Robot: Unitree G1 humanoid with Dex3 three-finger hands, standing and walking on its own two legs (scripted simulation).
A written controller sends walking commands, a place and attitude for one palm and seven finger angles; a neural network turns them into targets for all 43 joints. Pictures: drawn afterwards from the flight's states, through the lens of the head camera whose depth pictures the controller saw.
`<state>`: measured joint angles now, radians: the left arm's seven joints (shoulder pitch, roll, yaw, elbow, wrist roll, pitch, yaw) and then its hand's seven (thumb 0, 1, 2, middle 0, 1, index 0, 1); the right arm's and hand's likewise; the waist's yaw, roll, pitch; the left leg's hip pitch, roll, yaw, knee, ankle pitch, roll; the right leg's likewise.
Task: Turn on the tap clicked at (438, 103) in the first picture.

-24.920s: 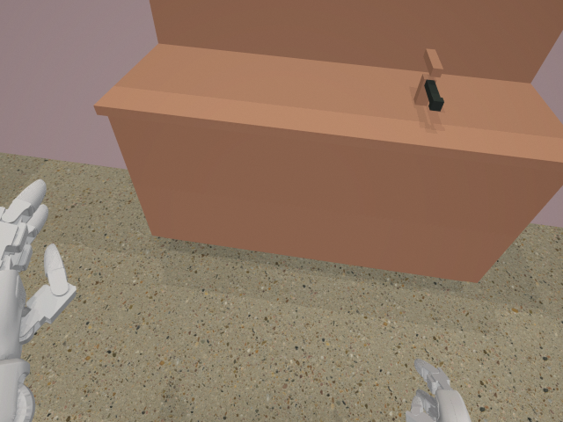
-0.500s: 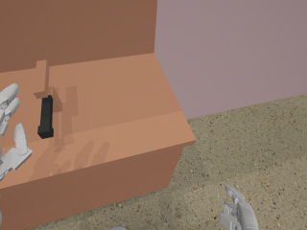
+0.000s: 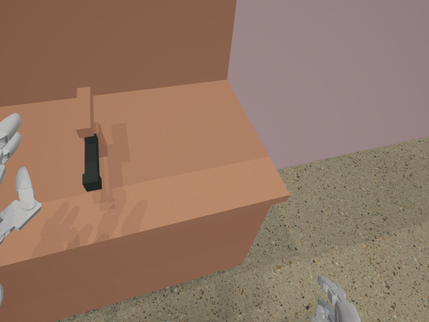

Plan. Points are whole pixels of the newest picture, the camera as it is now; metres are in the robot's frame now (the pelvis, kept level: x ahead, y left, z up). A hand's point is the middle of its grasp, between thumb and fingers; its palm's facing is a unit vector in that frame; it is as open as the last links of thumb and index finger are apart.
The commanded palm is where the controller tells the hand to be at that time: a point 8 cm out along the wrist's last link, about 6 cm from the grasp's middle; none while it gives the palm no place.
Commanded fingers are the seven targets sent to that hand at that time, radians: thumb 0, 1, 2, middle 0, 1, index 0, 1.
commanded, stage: come to a stop and stand still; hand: left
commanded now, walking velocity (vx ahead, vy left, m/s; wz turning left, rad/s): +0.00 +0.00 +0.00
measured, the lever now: (92, 181) +0.35 +0.27 +0.03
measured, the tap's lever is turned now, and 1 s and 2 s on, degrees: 0 0 0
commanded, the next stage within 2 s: look again from close up in 0.44 s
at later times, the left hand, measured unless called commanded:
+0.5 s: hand (24, 198) +0.23 +0.28 +0.16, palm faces +0.40 -0.84 -0.37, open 7.4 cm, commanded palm +0.17 +0.30 +0.18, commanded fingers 0.00 0.90 0.90 -0.20 -0.30 -0.20 -0.30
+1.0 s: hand (12, 173) +0.24 +0.28 +0.20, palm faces +0.43 -0.80 -0.42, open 7.4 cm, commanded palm +0.16 +0.29 +0.18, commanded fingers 0.00 0.90 0.90 -0.20 -0.30 -0.20 -0.30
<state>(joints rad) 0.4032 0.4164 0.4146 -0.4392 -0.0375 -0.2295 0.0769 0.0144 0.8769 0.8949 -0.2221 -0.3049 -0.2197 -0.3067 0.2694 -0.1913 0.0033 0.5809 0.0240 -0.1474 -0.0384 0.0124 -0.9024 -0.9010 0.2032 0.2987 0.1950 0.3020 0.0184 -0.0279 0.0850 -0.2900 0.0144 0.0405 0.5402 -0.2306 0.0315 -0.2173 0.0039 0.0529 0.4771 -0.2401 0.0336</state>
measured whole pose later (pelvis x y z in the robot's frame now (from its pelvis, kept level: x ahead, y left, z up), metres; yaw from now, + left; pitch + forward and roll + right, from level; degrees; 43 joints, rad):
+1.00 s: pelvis +0.00 -0.01 +0.00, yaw +3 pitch -1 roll -1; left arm 0.15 0.50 0.42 -0.30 -0.08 -0.10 0.01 0.01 0.88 0.90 -0.22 -0.30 -0.22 -0.31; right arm 0.23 -0.23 0.05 0.62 0.00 -0.13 -0.02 0.01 -0.90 -0.90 0.21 0.30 0.20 0.30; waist 0.05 0.00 0.05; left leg -0.28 -0.01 0.00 0.50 -0.20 0.02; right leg -0.20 -0.02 0.01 0.47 -0.25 0.03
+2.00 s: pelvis +0.03 -0.04 -0.02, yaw +6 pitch +3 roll -1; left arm 0.51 0.30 0.30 -0.45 -0.19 -0.08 0.06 0.02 0.89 0.90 -0.21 -0.30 -0.21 -0.30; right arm 0.22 -0.24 0.00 0.63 0.03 -0.23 -0.08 0.01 -0.90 -0.90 0.20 0.30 0.20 0.30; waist 0.08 0.04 -0.08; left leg -0.42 0.00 -0.06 0.72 -0.35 -0.02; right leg -0.33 0.00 -0.05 0.71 -0.42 -0.02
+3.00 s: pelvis +0.02 -0.04 -0.02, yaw +7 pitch +1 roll -1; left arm 0.57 0.24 0.22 -0.52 -0.24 0.03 0.15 0.02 0.89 0.90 -0.21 -0.30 -0.20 -0.30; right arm 0.21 -0.23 0.05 0.64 0.03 -0.28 -0.09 0.01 -0.90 -0.90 0.21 0.30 0.20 0.30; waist 0.08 0.06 -0.07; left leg -0.42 0.00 -0.09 0.73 -0.33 -0.03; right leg -0.32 0.00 -0.08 0.71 -0.40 -0.02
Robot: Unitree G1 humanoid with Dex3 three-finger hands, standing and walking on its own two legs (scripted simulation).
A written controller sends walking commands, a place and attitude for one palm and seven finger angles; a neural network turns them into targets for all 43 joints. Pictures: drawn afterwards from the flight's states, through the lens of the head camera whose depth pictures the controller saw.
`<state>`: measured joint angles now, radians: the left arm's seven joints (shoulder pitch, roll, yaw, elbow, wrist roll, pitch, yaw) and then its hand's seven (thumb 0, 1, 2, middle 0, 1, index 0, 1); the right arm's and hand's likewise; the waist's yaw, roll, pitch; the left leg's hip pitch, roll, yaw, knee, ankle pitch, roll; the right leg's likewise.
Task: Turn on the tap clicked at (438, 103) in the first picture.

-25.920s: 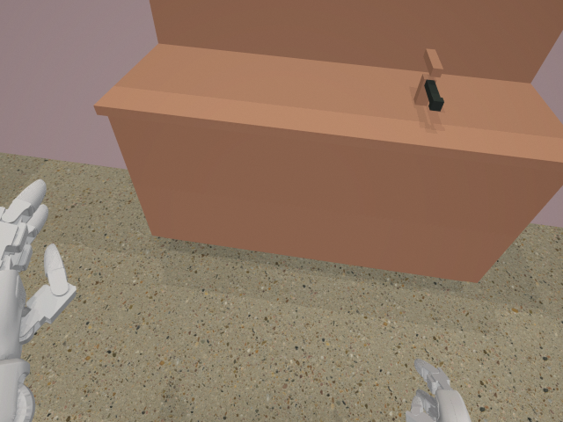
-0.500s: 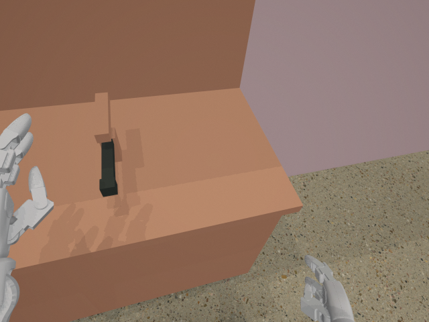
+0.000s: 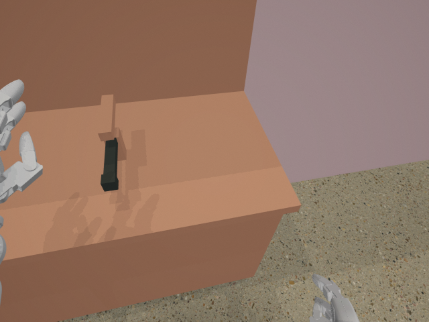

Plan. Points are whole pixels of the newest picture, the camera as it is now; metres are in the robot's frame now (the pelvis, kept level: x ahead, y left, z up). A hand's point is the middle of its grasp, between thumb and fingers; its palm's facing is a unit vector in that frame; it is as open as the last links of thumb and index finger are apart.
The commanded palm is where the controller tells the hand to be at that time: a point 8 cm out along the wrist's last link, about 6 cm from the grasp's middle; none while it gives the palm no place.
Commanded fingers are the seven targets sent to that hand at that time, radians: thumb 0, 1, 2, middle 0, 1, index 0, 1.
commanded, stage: turn the palm inward beside the body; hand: left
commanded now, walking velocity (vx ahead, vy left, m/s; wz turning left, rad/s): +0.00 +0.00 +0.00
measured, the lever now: (109, 182) +0.36 +0.26 +0.03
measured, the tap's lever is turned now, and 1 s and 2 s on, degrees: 0 0 0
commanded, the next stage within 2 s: none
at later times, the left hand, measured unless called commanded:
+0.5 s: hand (79, 219) +0.22 +0.22 +0.14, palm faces +0.42 -0.83 -0.37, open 7.4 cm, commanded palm +0.16 +0.26 +0.16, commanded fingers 0.00 0.90 0.90 -0.20 -0.30 -0.20 -0.30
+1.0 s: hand (82, 228) +0.21 +0.22 +0.13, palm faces +0.43 -0.87 -0.25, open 7.4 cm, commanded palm +0.16 +0.26 +0.14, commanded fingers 0.00 0.90 0.90 -0.20 -0.30 -0.20 -0.30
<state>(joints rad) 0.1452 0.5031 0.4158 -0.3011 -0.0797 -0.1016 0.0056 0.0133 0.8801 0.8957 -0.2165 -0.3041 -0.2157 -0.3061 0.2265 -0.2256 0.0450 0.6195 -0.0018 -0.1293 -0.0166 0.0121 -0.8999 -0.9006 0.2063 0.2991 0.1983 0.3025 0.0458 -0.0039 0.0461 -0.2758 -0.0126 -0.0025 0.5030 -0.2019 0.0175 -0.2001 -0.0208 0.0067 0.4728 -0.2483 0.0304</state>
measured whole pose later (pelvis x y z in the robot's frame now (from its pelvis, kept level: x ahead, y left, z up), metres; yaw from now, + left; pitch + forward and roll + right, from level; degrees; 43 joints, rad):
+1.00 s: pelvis +0.03 -0.03 -0.02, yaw +3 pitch +3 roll -1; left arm 0.51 0.30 0.30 -0.45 -0.19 -0.08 0.06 0.02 0.89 0.90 -0.21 -0.30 -0.21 -0.30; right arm 0.22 -0.24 0.00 0.63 0.03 -0.23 -0.08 0.01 -0.90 -0.90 0.20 0.30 0.20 0.30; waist 0.08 0.04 -0.08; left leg -0.42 0.00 -0.06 0.72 -0.35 -0.02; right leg -0.33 0.00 -0.05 0.71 -0.42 -0.02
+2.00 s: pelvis +0.01 -0.04 -0.02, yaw +4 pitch +1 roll -1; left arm 0.57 0.24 0.22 -0.52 -0.24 0.03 0.15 0.02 0.89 0.90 -0.21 -0.30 -0.20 -0.30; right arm 0.21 -0.23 0.05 0.64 0.03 -0.28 -0.09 0.01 -0.90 -0.90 0.21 0.30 0.20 0.30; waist 0.08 0.06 -0.07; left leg -0.42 0.00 -0.09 0.73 -0.33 -0.03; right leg -0.32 0.00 -0.08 0.71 -0.40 -0.02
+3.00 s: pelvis +0.01 -0.03 -0.02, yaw +3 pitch +3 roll -1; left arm 0.29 0.24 0.28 -0.13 -0.22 -0.10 0.13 0.02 0.89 0.90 -0.19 -0.27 -0.19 -0.27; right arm 0.20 -0.24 0.02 0.68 0.02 -0.22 -0.09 0.01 -0.90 -0.90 0.21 0.30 0.20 0.30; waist 0.04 0.04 -0.05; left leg -0.47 0.00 -0.07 0.73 -0.32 -0.02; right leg -0.37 0.00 -0.06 0.70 -0.39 -0.01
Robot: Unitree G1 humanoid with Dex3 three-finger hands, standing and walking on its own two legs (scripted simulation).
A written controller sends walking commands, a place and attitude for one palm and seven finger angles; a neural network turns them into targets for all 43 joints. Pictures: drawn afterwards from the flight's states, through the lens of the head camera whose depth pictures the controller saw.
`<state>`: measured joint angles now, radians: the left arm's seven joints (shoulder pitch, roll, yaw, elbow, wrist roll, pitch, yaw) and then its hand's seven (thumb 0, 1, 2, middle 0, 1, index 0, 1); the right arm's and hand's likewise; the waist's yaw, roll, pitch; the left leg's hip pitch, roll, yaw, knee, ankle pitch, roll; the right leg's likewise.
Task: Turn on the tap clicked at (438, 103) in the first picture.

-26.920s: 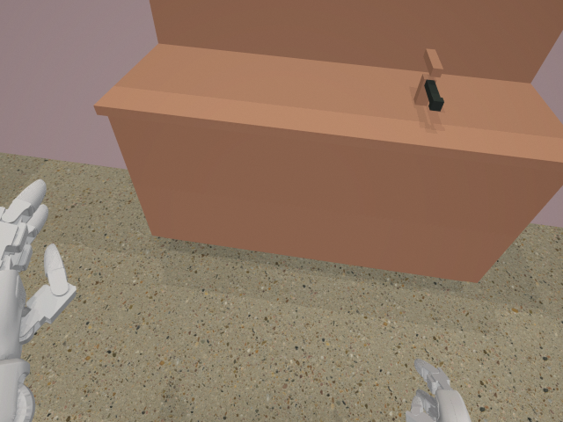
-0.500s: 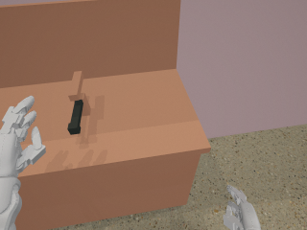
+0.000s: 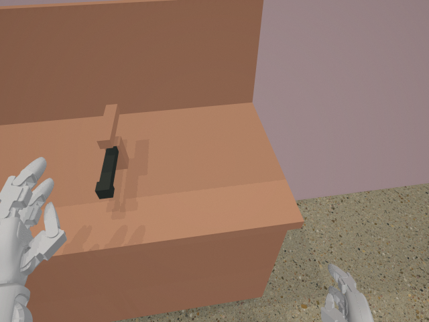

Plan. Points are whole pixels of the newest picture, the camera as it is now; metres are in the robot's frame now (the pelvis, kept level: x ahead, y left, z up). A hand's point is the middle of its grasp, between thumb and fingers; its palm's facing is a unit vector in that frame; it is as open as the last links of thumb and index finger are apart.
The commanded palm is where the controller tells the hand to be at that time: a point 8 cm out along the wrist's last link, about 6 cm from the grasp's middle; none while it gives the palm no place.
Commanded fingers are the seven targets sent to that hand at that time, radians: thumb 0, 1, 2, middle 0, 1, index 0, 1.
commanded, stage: turn the palm inward beside the body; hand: left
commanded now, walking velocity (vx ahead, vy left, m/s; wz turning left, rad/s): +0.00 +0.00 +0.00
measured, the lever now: (105, 189) +0.34 +0.28 +0.05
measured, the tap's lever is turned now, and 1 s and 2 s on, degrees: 0 0 0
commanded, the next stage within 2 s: reach beside the lever's end, fingers flat in 1.08 s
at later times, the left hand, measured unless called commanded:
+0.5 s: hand (54, 269) +0.15 +0.24 +0.14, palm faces +0.43 -0.89 -0.16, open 7.4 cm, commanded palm +0.10 +0.28 +0.15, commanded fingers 0.00 0.90 0.90 -0.20 -0.30 -0.20 -0.30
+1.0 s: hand (64, 261) +0.16 +0.23 +0.14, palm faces +0.44 -0.89 -0.13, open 7.4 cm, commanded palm +0.11 +0.27 +0.15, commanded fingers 0.00 0.90 0.90 -0.20 -0.30 -0.20 -0.30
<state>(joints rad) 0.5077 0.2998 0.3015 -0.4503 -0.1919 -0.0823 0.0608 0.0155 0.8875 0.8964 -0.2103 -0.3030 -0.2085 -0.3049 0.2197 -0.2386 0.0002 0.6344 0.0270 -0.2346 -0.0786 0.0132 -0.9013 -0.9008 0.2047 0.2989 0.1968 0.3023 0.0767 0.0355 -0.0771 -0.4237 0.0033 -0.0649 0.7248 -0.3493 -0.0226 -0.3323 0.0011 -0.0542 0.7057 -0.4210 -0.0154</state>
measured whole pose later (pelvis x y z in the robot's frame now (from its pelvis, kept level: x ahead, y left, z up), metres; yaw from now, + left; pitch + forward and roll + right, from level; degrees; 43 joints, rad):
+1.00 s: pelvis -0.02 +0.00 +0.00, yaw +1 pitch +1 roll -1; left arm 0.57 0.24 0.22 -0.52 -0.24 0.03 0.15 0.02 0.89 0.90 -0.21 -0.30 -0.20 -0.30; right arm 0.21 -0.23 0.05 0.64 0.03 -0.28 -0.09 0.01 -0.90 -0.90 0.21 0.30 0.20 0.30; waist 0.08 0.06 -0.07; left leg -0.42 0.00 -0.09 0.73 -0.33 -0.03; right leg -0.32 0.00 -0.08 0.71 -0.40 -0.02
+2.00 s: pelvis -0.02 +0.01 +0.00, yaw +0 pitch +3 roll -1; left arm 0.29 0.24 0.28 -0.13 -0.22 -0.10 0.13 0.02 0.89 0.90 -0.19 -0.27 -0.19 -0.27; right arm 0.20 -0.24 0.02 0.68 0.02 -0.22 -0.09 0.01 -0.90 -0.90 0.21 0.30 0.20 0.30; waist 0.04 0.04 -0.05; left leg -0.47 0.00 -0.07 0.73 -0.32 -0.02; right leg -0.37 0.00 -0.06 0.70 -0.39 -0.01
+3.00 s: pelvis -0.02 +0.02 -0.02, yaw -1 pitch +10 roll -2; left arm -0.11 0.30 0.40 0.40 -0.17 -0.28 0.11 0.02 0.89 0.90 -0.16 -0.16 -0.15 -0.16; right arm 0.22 -0.24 0.01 0.69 0.01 -0.12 -0.07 0.01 -0.90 -0.90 0.21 0.30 0.20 0.30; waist -0.01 0.03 -0.08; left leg -0.69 0.01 -0.07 0.89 -0.38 -0.01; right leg -0.58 0.01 -0.05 0.83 -0.43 0.00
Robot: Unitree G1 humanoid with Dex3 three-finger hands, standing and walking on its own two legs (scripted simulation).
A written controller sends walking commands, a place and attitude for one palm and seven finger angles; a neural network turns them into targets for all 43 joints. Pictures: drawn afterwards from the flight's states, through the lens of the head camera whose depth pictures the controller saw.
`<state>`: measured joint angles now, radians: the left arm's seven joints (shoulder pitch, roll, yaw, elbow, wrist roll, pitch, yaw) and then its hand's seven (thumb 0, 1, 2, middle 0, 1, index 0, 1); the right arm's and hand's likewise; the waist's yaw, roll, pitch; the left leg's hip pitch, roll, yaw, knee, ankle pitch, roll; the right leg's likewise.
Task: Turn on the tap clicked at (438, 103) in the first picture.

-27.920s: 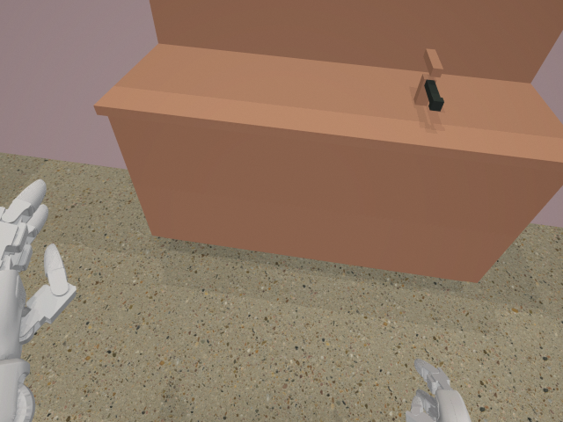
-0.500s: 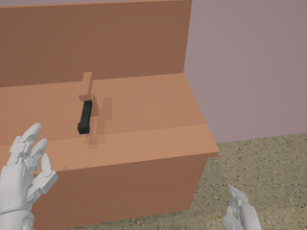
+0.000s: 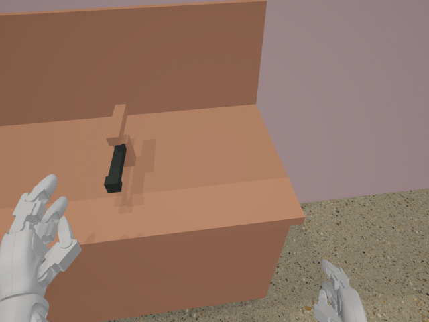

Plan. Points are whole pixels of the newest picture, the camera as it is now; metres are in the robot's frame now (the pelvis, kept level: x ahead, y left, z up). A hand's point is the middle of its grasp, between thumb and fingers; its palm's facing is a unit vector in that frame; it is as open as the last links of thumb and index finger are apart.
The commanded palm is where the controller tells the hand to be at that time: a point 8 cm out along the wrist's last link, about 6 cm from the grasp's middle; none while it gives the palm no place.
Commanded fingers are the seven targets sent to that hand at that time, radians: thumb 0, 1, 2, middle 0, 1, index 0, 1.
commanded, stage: turn the palm inward beside the body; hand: left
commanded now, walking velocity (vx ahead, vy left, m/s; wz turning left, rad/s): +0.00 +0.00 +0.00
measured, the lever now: (113, 184) +0.36 +0.28 +0.05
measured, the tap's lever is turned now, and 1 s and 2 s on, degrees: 0 0 0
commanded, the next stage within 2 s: reach beside the lever's end, fingers flat in 0.08 s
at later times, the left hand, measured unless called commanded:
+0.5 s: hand (80, 235) +0.20 +0.24 +0.12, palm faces +0.44 -0.89 -0.13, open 7.4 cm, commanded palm +0.16 +0.29 +0.13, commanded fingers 0.00 0.90 0.90 -0.20 -0.30 -0.20 -0.30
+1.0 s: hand (84, 219) +0.24 +0.26 +0.10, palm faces +0.45 -0.89 -0.10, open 7.5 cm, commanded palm +0.21 +0.30 +0.10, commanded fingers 0.00 0.90 0.90 -0.18 -0.25 -0.18 -0.25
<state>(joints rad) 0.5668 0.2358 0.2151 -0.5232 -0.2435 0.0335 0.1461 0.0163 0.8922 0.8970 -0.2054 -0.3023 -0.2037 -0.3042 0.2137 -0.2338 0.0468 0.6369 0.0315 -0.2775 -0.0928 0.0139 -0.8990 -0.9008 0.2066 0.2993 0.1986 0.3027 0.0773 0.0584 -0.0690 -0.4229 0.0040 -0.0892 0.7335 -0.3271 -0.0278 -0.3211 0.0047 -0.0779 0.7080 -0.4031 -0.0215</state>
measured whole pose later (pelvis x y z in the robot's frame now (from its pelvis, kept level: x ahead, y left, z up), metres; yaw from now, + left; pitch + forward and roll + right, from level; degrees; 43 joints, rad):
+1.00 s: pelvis +0.00 +0.01 +0.00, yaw -1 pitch +3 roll -1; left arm 0.29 0.24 0.28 -0.13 -0.22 -0.10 0.13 0.02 0.89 0.90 -0.19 -0.27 -0.19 -0.27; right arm 0.20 -0.24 0.02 0.68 0.02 -0.22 -0.09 0.01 -0.90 -0.90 0.21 0.30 0.20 0.30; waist 0.04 0.04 -0.05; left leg -0.47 0.00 -0.07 0.73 -0.32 -0.02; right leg -0.37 0.00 -0.06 0.70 -0.39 -0.01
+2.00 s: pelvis +0.00 +0.02 -0.02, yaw -2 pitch +10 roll -2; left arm -0.11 0.30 0.40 0.40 -0.17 -0.28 0.11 0.02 0.89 0.90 -0.16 -0.16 -0.15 -0.16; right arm 0.22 -0.24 0.01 0.69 0.01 -0.12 -0.07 0.01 -0.90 -0.90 0.21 0.30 0.20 0.30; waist -0.01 0.03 -0.08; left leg -0.69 0.01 -0.07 0.89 -0.38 -0.01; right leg -0.58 0.01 -0.05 0.83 -0.43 0.00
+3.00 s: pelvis +0.00 +0.01 -0.02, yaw -2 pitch +10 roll -2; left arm -0.10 0.25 0.33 0.39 -0.14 -0.30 0.18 0.01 0.91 0.91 -0.15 -0.15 -0.15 -0.15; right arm 0.22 -0.24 0.00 0.68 0.01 -0.07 -0.05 0.01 -0.90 -0.90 0.21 0.30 0.20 0.30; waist 0.00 0.04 -0.09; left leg -0.69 0.02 -0.07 0.90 -0.39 -0.02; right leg -0.59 0.02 -0.06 0.85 -0.44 -0.01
